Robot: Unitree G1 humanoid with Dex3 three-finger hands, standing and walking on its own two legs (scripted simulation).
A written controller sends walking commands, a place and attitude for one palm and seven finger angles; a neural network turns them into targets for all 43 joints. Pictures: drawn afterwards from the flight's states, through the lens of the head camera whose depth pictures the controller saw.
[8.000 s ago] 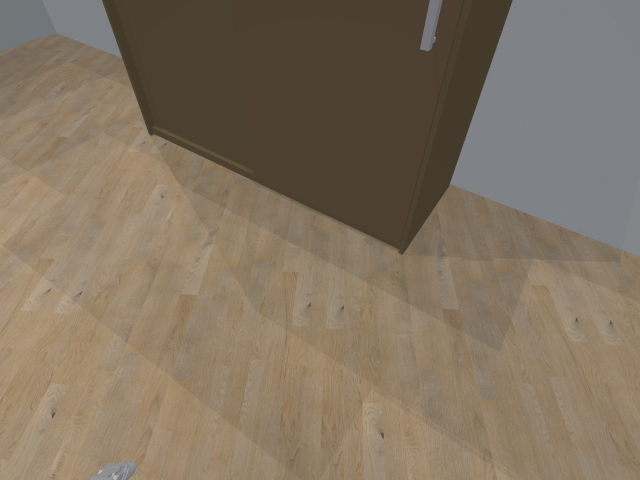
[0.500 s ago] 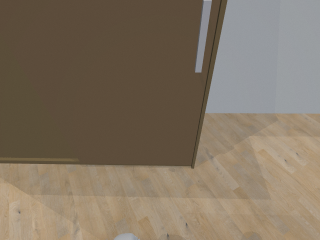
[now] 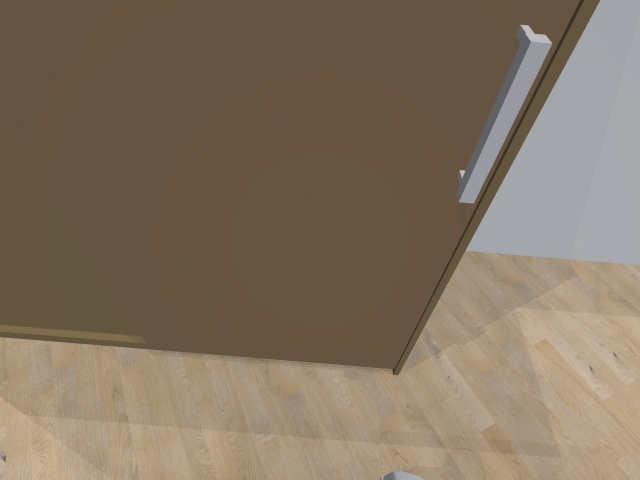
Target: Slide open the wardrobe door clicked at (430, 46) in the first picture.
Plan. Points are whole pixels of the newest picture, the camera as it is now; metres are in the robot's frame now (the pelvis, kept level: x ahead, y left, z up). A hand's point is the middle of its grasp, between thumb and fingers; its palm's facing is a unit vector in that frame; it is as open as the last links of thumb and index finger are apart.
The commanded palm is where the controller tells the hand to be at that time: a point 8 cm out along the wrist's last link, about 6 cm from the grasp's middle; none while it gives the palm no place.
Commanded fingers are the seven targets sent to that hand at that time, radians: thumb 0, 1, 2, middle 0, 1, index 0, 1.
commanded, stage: take the last steps up to it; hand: right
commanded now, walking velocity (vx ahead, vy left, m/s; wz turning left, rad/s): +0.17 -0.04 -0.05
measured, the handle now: (491, 123) +0.55 -0.18 +0.19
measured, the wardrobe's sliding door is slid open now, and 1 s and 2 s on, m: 0.00 0.00 0.00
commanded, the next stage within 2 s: come to a stop and stand still in 0.04 s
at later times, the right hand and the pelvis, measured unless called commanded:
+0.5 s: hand out of the picture +0.08 -0.20 -0.18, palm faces +0.03 +0.98 -0.22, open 7.4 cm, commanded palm none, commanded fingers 0.00 -0.90 -0.90 0.20 0.30 0.20 0.30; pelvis +0.06 -0.02 -0.01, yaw +3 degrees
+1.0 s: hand out of the picture +0.03 -0.16 -0.15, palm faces +0.09 +0.97 -0.25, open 7.3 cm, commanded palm none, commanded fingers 0.00 -0.90 -0.90 0.20 0.30 0.20 0.30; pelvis +0.02 +0.02 +0.01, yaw +0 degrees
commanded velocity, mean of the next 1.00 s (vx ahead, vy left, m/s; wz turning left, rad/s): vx -0.02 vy -0.05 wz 0.00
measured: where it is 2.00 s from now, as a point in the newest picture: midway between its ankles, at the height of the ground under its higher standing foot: outside the picture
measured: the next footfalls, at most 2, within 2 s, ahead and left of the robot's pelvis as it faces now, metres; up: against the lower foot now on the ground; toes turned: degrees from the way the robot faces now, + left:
right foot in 0.24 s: +0.18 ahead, -0.15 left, +0.00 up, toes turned -6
left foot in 0.62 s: +0.14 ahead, +0.09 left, +0.00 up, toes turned +3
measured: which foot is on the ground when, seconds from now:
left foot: down 0.00-0.30, up 0.32-0.60, down 0.62-1.00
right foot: up 0.00-0.22, down 0.24-0.62, up 0.64-1.00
